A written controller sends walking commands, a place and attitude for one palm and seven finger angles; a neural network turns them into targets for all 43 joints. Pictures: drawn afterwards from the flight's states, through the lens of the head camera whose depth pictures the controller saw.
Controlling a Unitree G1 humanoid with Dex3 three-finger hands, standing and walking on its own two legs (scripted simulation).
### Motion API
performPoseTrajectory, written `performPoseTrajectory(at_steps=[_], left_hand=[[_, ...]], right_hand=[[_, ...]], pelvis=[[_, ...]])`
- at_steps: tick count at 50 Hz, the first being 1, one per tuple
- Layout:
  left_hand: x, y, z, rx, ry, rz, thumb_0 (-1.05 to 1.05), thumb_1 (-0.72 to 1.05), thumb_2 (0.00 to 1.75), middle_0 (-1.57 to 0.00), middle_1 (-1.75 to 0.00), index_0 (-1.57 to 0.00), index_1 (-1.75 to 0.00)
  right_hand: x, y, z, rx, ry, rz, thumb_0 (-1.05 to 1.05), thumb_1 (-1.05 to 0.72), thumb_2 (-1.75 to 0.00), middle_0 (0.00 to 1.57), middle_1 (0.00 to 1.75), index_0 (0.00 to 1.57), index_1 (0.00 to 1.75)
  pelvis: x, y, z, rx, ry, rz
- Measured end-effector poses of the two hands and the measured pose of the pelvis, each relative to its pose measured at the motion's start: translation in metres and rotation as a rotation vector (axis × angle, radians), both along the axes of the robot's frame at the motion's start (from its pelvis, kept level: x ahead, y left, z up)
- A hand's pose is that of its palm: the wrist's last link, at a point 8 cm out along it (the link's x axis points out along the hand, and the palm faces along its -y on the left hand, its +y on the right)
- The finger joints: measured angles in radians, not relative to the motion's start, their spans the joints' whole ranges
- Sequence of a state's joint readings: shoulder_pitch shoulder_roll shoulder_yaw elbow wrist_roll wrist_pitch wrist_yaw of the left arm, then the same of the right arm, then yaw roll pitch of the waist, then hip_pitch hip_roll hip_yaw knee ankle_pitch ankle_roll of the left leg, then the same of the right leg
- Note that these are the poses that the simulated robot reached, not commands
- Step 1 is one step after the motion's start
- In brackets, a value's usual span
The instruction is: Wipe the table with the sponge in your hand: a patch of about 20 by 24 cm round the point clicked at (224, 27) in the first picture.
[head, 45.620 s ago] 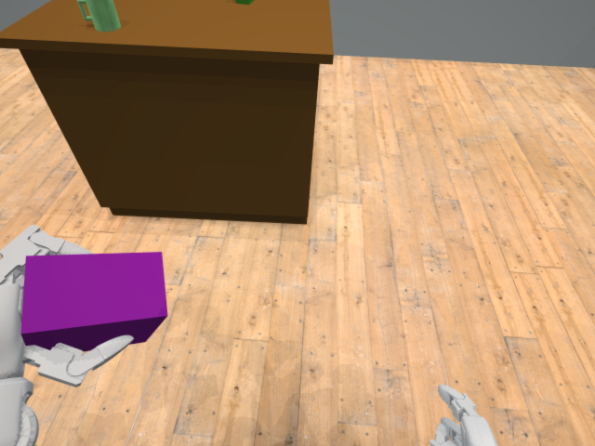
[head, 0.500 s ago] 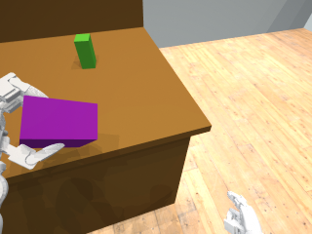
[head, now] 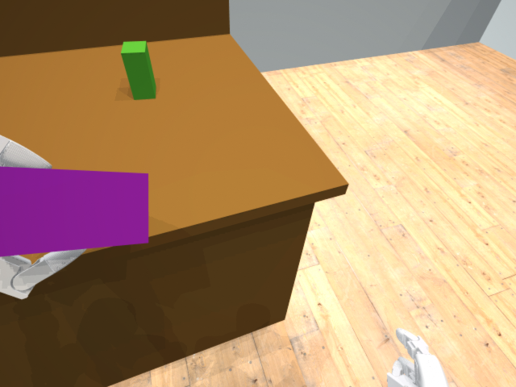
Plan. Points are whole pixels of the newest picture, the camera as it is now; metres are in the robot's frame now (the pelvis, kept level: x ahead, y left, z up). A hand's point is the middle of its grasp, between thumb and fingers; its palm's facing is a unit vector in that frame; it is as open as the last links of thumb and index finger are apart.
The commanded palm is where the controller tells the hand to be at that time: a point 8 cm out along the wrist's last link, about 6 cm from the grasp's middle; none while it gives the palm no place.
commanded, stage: step back with the hand held close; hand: left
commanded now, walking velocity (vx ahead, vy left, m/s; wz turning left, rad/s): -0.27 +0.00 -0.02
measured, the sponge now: (90, 208) +0.24 +0.19 +0.23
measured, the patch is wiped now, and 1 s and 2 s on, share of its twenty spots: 1.00 1.00 1.00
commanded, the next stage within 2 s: stop stepping back and stand still in 0.70 s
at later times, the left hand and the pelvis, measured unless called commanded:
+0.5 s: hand out of the picture +0.15 +0.23 +0.27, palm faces +0.39 -0.81 -0.43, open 10.4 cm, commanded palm +0.07 +0.29 +0.29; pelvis -0.09 +0.02 +0.01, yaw +0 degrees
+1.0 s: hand out of the picture -0.02 +0.19 +0.28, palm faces +0.44 -0.81 -0.39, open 10.5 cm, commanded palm -0.08 +0.24 +0.29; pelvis -0.24 -0.03 +0.02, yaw -1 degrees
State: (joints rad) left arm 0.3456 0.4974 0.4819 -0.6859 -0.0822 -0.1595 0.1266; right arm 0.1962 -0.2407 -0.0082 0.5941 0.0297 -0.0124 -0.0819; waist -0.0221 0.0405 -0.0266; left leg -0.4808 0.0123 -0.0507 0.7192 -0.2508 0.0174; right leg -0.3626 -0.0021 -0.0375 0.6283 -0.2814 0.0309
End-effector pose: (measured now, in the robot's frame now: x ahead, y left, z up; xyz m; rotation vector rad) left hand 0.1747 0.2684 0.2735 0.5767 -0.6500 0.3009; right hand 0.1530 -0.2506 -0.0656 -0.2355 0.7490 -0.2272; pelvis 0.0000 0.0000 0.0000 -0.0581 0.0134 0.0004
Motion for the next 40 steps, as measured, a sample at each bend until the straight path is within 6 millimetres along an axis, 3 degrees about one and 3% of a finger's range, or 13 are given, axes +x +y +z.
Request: performPoseTrajectory(at_steps=[8, 15, 20, 25, 29, 34, 40], left_hand=[[-0.028, 0.024, 0.016, -0.056, -0.09, 0.106, -0.01, -0.57, 1.07, -0.71, -1.32, -0.73, -1.33], [-0.044, -0.006, 0.013, -0.043, -0.06, 0.013, -0.01, -0.57, 1.08, -0.71, -1.33, -0.73, -1.33], [-0.054, -0.015, 0.015, 0.005, -0.026, -0.09, -0.01, -0.57, 1.08, -0.71, -1.32, -0.73, -1.33], [-0.063, 0.007, 0.008, 0.04, -0.014, -0.069, -0.01, -0.58, 1.08, -0.72, -1.32, -0.73, -1.33], [-0.081, 0.018, 0.003, 0.039, 0.031, -0.021, -0.01, -0.58, 1.08, -0.71, -1.33, -0.73, -1.33], [-0.122, 0.007, 0.011, 0.043, 0.047, -0.018, -0.01, -0.58, 1.08, -0.71, -1.33, -0.73, -1.33], [-0.176, -0.012, 0.028, 0.076, -0.016, 0.018, -0.01, -0.58, 1.08, -0.72, -1.33, -0.73, -1.33]], right_hand=[[-0.008, 0.037, 0.016, 0.045, -0.032, 0.127, 0.01, -0.9, -0.9, 0.2, 0.3, 0.2, 0.3], [-0.023, 0.043, 0.001, 0.096, -0.034, 0.158, 0.01, -0.9, -0.9, 0.2, 0.3, 0.2, 0.3], [-0.055, 0.037, 0.009, 0.084, 0.039, 0.073, 0.01, -0.9, -0.9, 0.2, 0.3, 0.2, 0.3], [-0.079, 0.028, 0.008, 0.015, 0.035, 0.029, 0.01, -0.9, -0.9, 0.2, 0.3, 0.2, 0.3], [-0.109, 0.029, 0.008, 0.038, 0.058, 0.021, 0.01, -0.91, -0.9, 0.2, 0.3, 0.2, 0.3], [-0.153, 0.032, 0.01, 0.075, 0.068, 0.035, 0.01, -0.91, -0.9, 0.2, 0.3, 0.2, 0.3], [-0.193, 0.023, -0.004, 0.101, 0.057, 0.057, 0.01, -0.9, -0.9, 0.2, 0.3, 0.2, 0.3]], pelvis=[[-0.027, 0.0, 0.014, 0.0, 0.03, 0.006], [-0.054, -0.004, 0.009, -0.009, 0.033, -0.021], [-0.066, 0.0, 0.019, 0.038, 0.042, -0.024], [-0.09, 0.015, 0.01, 0.034, 0.054, -0.005], [-0.116, 0.017, 0.015, 0.051, 0.037, -0.032], [-0.143, 0.012, 0.022, 0.031, 0.024, -0.027], [-0.178, -0.007, 0.017, 0.033, 0.019, -0.023]])
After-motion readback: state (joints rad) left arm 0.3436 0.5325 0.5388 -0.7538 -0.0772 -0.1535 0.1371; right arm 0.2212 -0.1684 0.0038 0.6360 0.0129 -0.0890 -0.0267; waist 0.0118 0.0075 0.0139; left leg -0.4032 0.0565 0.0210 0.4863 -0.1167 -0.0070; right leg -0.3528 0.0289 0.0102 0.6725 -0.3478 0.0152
